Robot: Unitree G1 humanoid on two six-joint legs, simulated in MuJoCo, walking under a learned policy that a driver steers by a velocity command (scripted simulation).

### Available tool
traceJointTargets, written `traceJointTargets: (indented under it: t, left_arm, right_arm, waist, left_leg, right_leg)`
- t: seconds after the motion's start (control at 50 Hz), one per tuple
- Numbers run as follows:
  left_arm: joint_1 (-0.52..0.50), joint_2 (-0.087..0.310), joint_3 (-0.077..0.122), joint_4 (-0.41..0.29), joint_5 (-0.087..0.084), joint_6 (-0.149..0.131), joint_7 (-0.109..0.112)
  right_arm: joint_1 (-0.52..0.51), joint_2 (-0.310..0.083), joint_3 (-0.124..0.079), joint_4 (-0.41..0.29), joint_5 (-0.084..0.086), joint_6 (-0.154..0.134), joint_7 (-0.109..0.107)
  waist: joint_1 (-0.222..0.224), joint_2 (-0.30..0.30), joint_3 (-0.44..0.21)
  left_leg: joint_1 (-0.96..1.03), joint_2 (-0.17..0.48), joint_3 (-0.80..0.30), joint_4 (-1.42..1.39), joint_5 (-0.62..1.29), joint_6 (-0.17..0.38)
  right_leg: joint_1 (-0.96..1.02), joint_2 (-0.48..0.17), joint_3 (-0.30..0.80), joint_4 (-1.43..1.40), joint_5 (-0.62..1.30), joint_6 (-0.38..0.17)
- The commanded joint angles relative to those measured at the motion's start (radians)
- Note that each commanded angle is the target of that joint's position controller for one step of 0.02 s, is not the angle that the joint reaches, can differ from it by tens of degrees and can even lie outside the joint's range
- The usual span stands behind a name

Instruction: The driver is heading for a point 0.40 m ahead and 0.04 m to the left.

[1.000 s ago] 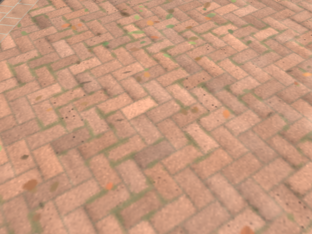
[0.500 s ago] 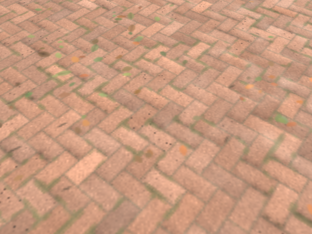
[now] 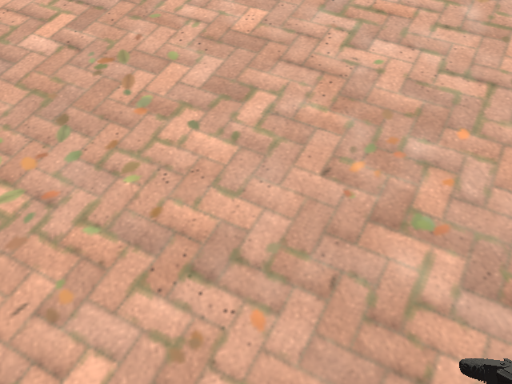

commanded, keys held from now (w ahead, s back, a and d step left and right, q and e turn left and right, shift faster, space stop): w+e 0.26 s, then no key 0.74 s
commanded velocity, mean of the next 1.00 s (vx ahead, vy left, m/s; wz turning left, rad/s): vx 0.24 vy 0.00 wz -0.29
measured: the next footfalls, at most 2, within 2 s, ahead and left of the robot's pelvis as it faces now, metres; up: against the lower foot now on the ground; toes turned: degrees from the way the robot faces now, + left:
left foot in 0.14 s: +0.28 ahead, +0.15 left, +0.00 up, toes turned -8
right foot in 0.58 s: +0.41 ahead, -0.14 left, +0.00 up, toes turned -15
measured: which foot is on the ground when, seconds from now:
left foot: up 0.00-0.12, down 0.14-0.58, up 0.60-0.84, down 0.86-1.00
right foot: down 0.00-0.16, up 0.18-0.56, down 0.58-1.00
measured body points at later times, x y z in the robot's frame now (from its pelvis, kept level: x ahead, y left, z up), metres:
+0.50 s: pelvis +0.26 +0.03 +0.00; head +0.30 +0.02 +0.45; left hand +0.51 +0.23 -0.09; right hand +0.22 -0.25 -0.13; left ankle +0.24 +0.15 -0.75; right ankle +0.36 -0.14 -0.71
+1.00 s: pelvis +0.36 +0.00 -0.01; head +0.36 +0.01 +0.44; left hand +0.55 +0.20 -0.14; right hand +0.36 -0.27 -0.14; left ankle +0.39 +0.13 -0.75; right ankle +0.37 -0.13 -0.75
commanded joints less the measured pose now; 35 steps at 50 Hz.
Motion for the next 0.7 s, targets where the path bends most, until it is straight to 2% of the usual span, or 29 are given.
traceJointTargets:
  t: [0.02,0.06,0.1,0.12,0.14,0.16,0.18,0.2,0.22,0.24,0.26,0.28,0.3,0.34,0.38,0.44,0.5,0.54,0.56,0.58,0.6,0.62,0.64,0.66,0.68,0.7]
  left_arm:
    - [0.024,0.169,0.042,-0.048,-0.007,-0.007,0.008]
    - [0.035,0.16,0.041,-0.045,-0.008,-0.001,0.012]
    - [0.023,0.163,0.042,-0.054,-0.003,0.006,0.018]
    - [0.008,0.147,0.036,-0.064,-0.001,0.008,0.018]
    - [-0.005,0.102,0.018,-0.083,0.006,0.005,0.013]
    - [0.09,0.042,0.001,-0.106,0.002,-0.001,0.013]
    - [0.153,0.064,-0.006,-0.121,-0.02,-0.008,0.012]
    - [0.098,0.164,0.016,-0.107,-0.027,-0.006,0.012]
    - [0.008,0.186,0.022,-0.123,-0.017,0.0,0.011]
    - [-0.036,0.173,0.024,-0.136,-0.007,0.004,0.01]
    - [-0.049,0.159,0.028,-0.143,-0.002,0.008,0.007]
    - [-0.042,0.135,0.025,-0.145,-0.006,0.014,0.005]
    - [-0.033,0.109,0.021,-0.147,-0.007,0.02,0.006]
    - [-0.042,0.081,0.014,-0.166,0.003,0.026,0.011]
    - [-0.06,0.06,0.002,-0.178,0.012,0.026,0.008]
    - [-0.136,0.044,-0.011,-0.19,0.012,0.019,-0.013]
    - [-0.202,0.067,-0.007,-0.214,0.016,0.016,-0.027]
    - [-0.18,0.088,0.003,-0.21,0.023,0.012,-0.03]
    - [-0.13,0.109,0.013,-0.19,0.029,0.011,-0.026]
    - [-0.08,0.173,0.032,-0.181,0.036,0.012,-0.015]
    - [-0.029,0.237,0.037,-0.191,0.064,0.02,-0.001]
    - [-0.026,0.163,0.009,-0.183,0.057,0.026,-0.001]
    - [-0.044,0.105,-0.01,-0.173,0.038,0.031,-0.012]
    - [-0.098,0.1,-0.013,-0.169,0.03,0.031,-0.018]
    - [-0.15,0.112,-0.011,-0.168,0.031,0.031,-0.019]
    - [-0.203,0.124,-0.007,-0.17,0.033,0.032,-0.017]
  right_arm:
    - [-0.105,-0.065,-0.007,-0.09,0.013,-0.018,0.011]
    - [-0.099,-0.095,-0.014,-0.097,0.015,-0.028,0.019]
    - [-0.043,-0.12,-0.023,-0.089,0.016,-0.04,0.024]
    - [0.044,-0.138,-0.034,-0.066,0.011,-0.046,0.021]
    - [0.176,-0.177,-0.049,-0.045,-0.008,-0.052,0.016]
    - [0.325,-0.261,-0.07,-0.029,-0.026,-0.047,0.008]
    - [0.362,-0.249,-0.069,-0.001,-0.006,-0.032,0.017]
    - [0.303,-0.152,-0.043,-0.029,0.009,-0.026,0.016]
    - [0.251,-0.112,-0.031,-0.041,0.006,-0.015,0.011]
    - [0.203,-0.095,-0.023,-0.04,-0.003,-0.008,0.011]
    - [0.176,-0.073,-0.015,-0.036,-0.01,-0.007,0.009]
    - [0.165,-0.069,-0.012,-0.03,-0.016,-0.009,0.009]
    - [0.165,-0.07,-0.012,-0.022,-0.015,-0.014,0.012]
    - [0.169,-0.105,-0.022,-0.003,-0.012,-0.021,0.014]
    - [0.159,-0.13,-0.03,0.005,-0.004,-0.013,0.009]
    - [0.169,-0.14,-0.028,0.02,0.011,0.009,0.0]
    - [0.214,-0.16,-0.029,0.048,0.023,0.025,-0.001]
    - [0.201,-0.171,-0.03,0.056,0.037,0.035,-0.002]
    - [0.207,-0.161,-0.026,0.062,0.038,0.037,-0.002]
    - [0.249,-0.132,-0.015,0.07,0.022,0.031,-0.001]
    - [0.31,-0.073,0.01,0.053,-0.017,0.02,0.007]
    - [0.357,-0.035,0.034,0.066,-0.017,0.027,0.016]
    - [0.319,-0.097,0.017,0.072,0.009,0.045,0.02]
    - [0.266,-0.109,0.013,0.06,0.021,0.062,0.016]
    - [0.24,-0.109,0.01,0.062,0.015,0.078,0.003]
    - [0.236,-0.114,0.005,0.065,0.006,0.097,-0.01]
  waist:
    - [0.011,-0.125,-0.019]
    - [0.002,-0.135,-0.026]
    - [-0.035,-0.166,-0.038]
    - [-0.082,-0.169,-0.074]
    - [-0.145,-0.131,-0.183]
    - [-0.146,0.075,-0.351]
    - [-0.12,0.324,-0.404]
    - [-0.139,0.178,-0.26]
    - [-0.145,0.09,-0.154]
    - [-0.124,0.046,-0.077]
    - [-0.1,0.057,-0.042]
    - [-0.084,0.07,-0.017]
    - [-0.073,0.07,-0.013]
    - [-0.053,0.053,-0.022]
    - [-0.048,0.049,-0.059]
    - [-0.077,0.06,-0.089]
    - [-0.097,0.064,-0.092]
    - [-0.066,0.067,-0.097]
    - [-0.041,0.05,-0.12]
    - [-0.03,-0.013,-0.167]
    - [-0.05,-0.174,-0.283]
    - [-0.049,-0.274,-0.403]
    - [-0.037,-0.194,-0.372]
    - [-0.046,-0.163,-0.274]
    - [-0.059,-0.127,-0.211]
    - [-0.082,-0.133,-0.171]
  left_leg:
    - [0.151,-0.072,0.046,-0.109,0.092,0.003]
    - [0.16,-0.074,0.024,-0.153,0.038,0.02]
    - [0.224,-0.079,0.029,-0.173,-0.048,0.049]
    - [0.342,-0.086,0.046,-0.208,-0.051,0.073]
    - [0.566,0.002,-0.022,-0.178,-0.063,0.124]
    - [0.935,0.231,-0.349,-0.194,-0.181,0.245]
    - [1.046,0.358,-0.717,-0.314,-0.434,0.333]
    - [0.937,0.323,-0.632,-0.347,-0.578,0.293]
    - [0.801,0.281,-0.467,-0.353,-0.518,0.249]
    - [0.666,0.237,-0.346,-0.379,-0.396,0.233]
    - [0.584,0.203,-0.259,-0.403,-0.31,0.222]
    - [0.515,0.177,-0.19,-0.422,-0.194,0.221]
    - [0.482,0.168,-0.135,-0.428,-0.047,0.233]
    - [0.473,0.173,-0.041,-0.414,0.295,0.265]
    - [0.488,0.161,0.044,-0.402,0.434,0.267]
    - [0.479,0.115,0.14,-0.396,0.427,0.239]
    - [0.552,0.138,0.122,-0.343,0.382,0.223]
    - [0.57,0.14,0.112,-0.259,0.355,0.196]
    - [0.558,0.11,0.121,-0.183,0.346,0.169]
    - [0.496,0.054,0.157,-0.062,0.237,0.117]
    - [0.27,-0.027,0.195,0.177,-0.165,0.048]
    - [0.19,-0.054,0.093,0.352,-0.702,0.01]
    - [0.166,-0.021,0.038,0.401,-0.733,-0.001]
    - [0.116,-0.008,0.05,0.404,-0.706,-0.003]
    - [0.115,0.004,0.052,0.371,-0.655,-0.007]
    - [0.171,0.013,0.052,0.324,-0.598,-0.017]
  right_leg:
    - [-0.099,-0.209,0.169,-0.074,0.159,-0.123]
    - [-0.027,-0.236,0.231,-0.01,0.14,-0.113]
    - [0.009,-0.251,0.278,0.059,0.18,-0.098]
    - [-0.002,-0.218,0.27,0.132,0.237,-0.076]
    - [-0.077,-0.162,0.218,0.327,0.232,-0.043]
    - [-0.352,-0.038,0.091,0.669,-0.019,0.03]
    - [-0.592,-0.031,0.048,0.889,-0.371,0.054]
    - [-0.673,-0.097,0.072,0.98,-0.305,0.059]
    - [-0.675,-0.135,0.03,0.988,-0.223,0.061]
    - [-0.642,-0.166,0.013,0.944,-0.162,0.062]
    - [-0.607,-0.198,0.015,0.894,-0.122,0.059]
    - [-0.554,-0.208,0.008,0.862,-0.106,0.061]
    - [-0.525,-0.205,-0.003,0.831,-0.112,0.068]
    - [-0.514,-0.191,-0.02,0.736,-0.102,0.09]
    - [-0.478,-0.186,-0.046,0.598,0.001,0.1]
    - [-0.353,-0.159,-0.103,0.385,0.195,0.096]
    - [-0.319,-0.137,-0.11,0.266,0.2,0.078]
    - [-0.248,-0.119,-0.121,0.16,0.21,0.046]
    - [-0.145,-0.096,-0.136,0.087,0.282,0.023]
    - [0.002,-0.162,-0.072,0.077,0.583,-0.013]
    - [0.278,-0.384,0.162,0.178,1.009,-0.134]
    - [0.331,-0.518,0.319,0.153,1.033,-0.273]
    - [0.258,-0.465,0.283,0.118,0.832,-0.254]
    - [0.18,-0.417,0.226,0.087,0.679,-0.21]
    - [0.084,-0.388,0.194,0.049,0.552,-0.177]
    - [-0.026,-0.363,0.158,0.012,0.459,-0.152]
